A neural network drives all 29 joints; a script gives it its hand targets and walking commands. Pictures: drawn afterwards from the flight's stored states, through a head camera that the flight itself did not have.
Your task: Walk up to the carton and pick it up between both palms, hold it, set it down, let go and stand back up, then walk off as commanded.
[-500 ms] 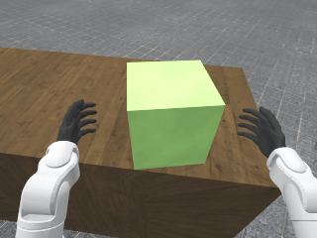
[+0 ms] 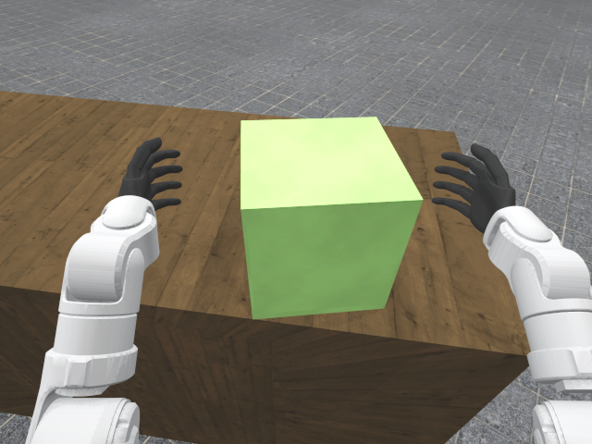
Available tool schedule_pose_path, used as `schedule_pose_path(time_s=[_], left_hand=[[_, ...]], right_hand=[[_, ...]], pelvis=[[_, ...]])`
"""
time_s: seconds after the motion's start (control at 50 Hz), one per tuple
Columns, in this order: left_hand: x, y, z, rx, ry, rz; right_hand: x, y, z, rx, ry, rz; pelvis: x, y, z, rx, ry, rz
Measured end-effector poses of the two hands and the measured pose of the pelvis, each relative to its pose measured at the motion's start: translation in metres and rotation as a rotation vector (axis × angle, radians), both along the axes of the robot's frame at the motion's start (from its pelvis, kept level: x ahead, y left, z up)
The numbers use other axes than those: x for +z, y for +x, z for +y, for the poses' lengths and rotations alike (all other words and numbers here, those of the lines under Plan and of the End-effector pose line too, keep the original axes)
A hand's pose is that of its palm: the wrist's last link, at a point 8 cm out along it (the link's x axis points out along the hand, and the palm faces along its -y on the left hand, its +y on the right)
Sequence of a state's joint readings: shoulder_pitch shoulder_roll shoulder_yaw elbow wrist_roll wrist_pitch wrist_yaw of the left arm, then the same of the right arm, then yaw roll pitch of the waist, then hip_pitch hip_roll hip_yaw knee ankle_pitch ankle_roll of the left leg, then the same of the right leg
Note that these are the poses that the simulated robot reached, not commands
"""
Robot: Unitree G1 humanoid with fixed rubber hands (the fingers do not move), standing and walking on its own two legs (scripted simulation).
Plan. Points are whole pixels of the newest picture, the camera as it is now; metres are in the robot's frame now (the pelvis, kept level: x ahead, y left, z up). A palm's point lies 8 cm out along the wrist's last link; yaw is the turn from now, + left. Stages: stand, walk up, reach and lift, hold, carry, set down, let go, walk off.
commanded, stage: reach and lift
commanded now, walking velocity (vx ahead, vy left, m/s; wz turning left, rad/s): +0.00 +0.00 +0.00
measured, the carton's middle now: (314, 217) +0.43 +0.01 +0.10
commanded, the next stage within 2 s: none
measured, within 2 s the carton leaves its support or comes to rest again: neither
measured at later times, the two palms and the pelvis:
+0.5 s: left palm (147, 186) +0.37 +0.22 +0.19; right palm (478, 190) +0.42 -0.20 +0.19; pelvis +0.00 +0.00 +0.00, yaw +0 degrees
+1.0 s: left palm (169, 222) +0.37 +0.21 +0.13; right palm (444, 219) +0.42 -0.18 +0.13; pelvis +0.01 +0.00 +0.00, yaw +0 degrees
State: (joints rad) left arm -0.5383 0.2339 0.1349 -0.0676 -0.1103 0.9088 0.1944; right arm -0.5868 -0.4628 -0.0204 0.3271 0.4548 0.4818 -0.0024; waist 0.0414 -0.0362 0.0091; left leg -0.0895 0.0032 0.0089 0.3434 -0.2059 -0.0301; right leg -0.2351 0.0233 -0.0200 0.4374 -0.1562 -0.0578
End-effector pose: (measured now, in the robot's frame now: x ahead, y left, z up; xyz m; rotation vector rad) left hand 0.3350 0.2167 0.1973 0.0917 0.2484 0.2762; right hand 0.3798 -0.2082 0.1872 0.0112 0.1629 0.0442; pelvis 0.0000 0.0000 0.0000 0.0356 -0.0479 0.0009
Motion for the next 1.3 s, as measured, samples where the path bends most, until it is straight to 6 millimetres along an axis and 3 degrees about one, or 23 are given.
schedule_pose_path(time_s=[0.28, 0.4, 0.66, 0.82, 1.16, 1.3], left_hand=[[0.016, 0.029, 0.003, 0.005, -0.004, -0.009], [0.012, 0.036, 0.004, 0.002, -0.008, -0.013], [-0.045, 0.028, 0.005, -0.016, -0.042, 0.060], [-0.064, 0.032, 0.001, -0.014, -0.064, 0.055], [-0.070, 0.039, -0.016, -0.038, -0.091, 0.040], [-0.068, 0.040, -0.028, -0.053, -0.119, 0.024]], right_hand=[[0.022, 0.029, 0.005, -0.002, 0.036, 0.020], [0.011, 0.034, 0.001, -0.018, 0.051, 0.057], [-0.026, 0.035, 0.017, -0.009, 0.037, 0.089], [-0.049, 0.038, 0.028, 0.003, 0.024, 0.116], [-0.064, 0.041, 0.028, -0.032, 0.027, 0.106], [-0.067, 0.040, 0.041, -0.023, 0.048, 0.108]], pelvis=[[0.000, 0.003, 0.002, 0.001, -0.002, 0.008], [0.000, 0.004, 0.002, 0.002, -0.003, 0.011], [0.000, 0.004, 0.002, 0.002, -0.003, 0.016], [0.000, 0.005, 0.002, 0.004, -0.004, 0.033], [0.000, 0.007, 0.002, 0.005, -0.004, 0.048], [0.000, 0.006, 0.002, 0.005, -0.004, 0.048]])
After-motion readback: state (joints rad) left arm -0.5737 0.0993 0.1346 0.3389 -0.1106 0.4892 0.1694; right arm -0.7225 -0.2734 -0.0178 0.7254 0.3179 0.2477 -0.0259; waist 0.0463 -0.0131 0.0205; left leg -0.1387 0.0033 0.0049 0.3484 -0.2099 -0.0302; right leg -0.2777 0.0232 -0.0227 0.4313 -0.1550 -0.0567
